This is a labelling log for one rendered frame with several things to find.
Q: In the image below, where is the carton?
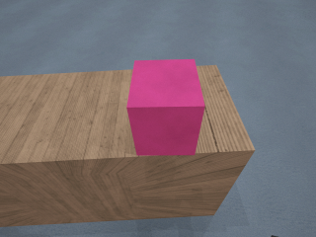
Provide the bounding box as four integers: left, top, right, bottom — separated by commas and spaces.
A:
126, 59, 205, 156

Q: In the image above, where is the pedestal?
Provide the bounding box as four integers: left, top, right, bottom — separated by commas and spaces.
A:
0, 65, 255, 227

